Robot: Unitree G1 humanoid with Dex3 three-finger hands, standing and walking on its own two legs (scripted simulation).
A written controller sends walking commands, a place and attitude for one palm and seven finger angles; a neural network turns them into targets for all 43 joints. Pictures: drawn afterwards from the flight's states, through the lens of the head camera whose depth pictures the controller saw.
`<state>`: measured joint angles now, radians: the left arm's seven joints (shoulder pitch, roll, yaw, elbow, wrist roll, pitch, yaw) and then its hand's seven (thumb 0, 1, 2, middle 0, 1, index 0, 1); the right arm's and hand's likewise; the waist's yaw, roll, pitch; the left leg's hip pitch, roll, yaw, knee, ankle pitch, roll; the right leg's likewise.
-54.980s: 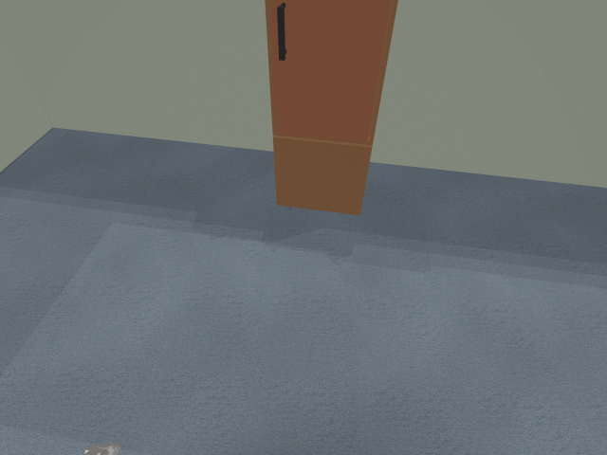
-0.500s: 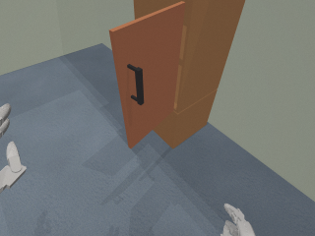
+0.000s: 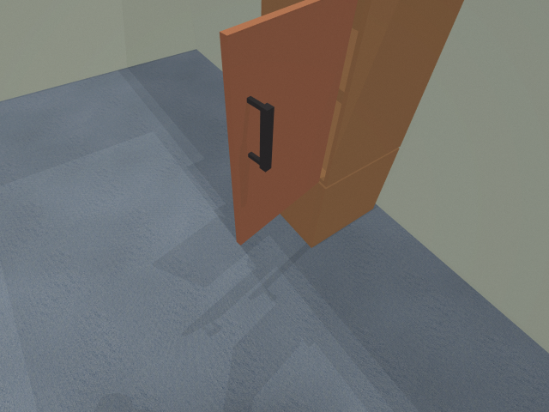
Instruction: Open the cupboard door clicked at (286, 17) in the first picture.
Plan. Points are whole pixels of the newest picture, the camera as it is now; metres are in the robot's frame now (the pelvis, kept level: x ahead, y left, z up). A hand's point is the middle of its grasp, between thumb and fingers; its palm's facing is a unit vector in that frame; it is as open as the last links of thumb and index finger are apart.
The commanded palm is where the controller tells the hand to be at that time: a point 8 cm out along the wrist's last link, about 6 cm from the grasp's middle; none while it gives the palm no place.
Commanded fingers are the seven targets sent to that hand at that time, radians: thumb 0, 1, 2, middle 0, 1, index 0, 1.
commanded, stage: let the arm hang, fingers relaxed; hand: left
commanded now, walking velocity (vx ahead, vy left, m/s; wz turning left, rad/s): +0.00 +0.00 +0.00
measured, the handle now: (259, 135) +0.60 +0.07 +0.04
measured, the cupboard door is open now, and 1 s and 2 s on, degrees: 100 100 100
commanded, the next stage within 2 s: look to check the result in 0.66 s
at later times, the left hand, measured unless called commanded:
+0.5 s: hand out of the picture -0.03 +0.16 -0.17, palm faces +0.02 -0.98 -0.17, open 7.4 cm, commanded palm none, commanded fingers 0.00 0.90 0.90 -0.20 -0.30 -0.20 -0.30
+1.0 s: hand out of the picture -0.02 +0.15 -0.17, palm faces +0.03 -0.98 -0.19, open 7.4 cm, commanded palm none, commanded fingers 0.00 0.90 0.90 -0.20 -0.30 -0.20 -0.30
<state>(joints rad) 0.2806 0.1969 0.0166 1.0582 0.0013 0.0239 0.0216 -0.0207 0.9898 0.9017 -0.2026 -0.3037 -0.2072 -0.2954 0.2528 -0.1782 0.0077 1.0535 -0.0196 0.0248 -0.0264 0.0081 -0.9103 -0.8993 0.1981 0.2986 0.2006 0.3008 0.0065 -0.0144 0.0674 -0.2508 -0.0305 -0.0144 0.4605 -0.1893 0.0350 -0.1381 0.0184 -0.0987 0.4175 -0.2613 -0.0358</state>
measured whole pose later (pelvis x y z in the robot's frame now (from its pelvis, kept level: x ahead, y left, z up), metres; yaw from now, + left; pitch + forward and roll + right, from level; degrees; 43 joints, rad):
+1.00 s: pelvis -0.01 -0.02 +0.00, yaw -1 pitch -2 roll +0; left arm 0.30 0.12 0.01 1.15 0.00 0.00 0.04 0.00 0.91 0.90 -0.19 -0.30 -0.20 -0.29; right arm 0.31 -0.11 0.00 1.14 -0.02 0.02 -0.04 0.00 -0.91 -0.90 0.20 0.30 0.20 0.30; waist -0.01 0.02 0.05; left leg -0.23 -0.01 0.00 0.43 -0.17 0.01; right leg -0.14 0.04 -0.08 0.42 -0.25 -0.06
